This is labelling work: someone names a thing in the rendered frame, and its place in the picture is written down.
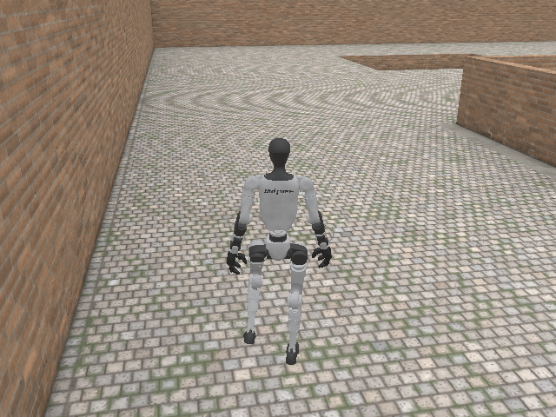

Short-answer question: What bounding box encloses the robot left hand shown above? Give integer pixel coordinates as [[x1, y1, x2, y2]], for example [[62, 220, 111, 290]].
[[227, 252, 247, 275]]

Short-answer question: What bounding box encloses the robot right hand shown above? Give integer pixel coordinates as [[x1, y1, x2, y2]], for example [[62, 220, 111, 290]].
[[312, 247, 332, 268]]

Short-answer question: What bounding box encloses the robot thigh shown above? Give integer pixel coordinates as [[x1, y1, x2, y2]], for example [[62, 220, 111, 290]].
[[248, 241, 267, 289], [288, 243, 308, 309]]

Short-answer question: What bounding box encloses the right robot forearm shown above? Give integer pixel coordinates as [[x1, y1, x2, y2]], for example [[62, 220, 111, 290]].
[[312, 210, 329, 249]]

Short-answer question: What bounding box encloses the robot right thigh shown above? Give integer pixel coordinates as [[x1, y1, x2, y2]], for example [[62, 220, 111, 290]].
[[288, 243, 308, 309]]

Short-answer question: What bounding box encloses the left robot upper arm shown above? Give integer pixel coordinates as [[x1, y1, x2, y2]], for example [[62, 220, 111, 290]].
[[238, 175, 261, 225]]

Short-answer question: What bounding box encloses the robot left thigh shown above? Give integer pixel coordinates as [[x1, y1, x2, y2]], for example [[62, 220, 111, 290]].
[[248, 241, 267, 289]]

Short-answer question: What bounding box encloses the right robot upper arm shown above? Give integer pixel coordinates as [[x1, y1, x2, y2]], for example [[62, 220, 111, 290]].
[[297, 176, 321, 224]]

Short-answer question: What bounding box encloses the left robot forearm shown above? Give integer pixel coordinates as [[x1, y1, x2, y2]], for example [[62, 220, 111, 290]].
[[228, 211, 247, 254]]

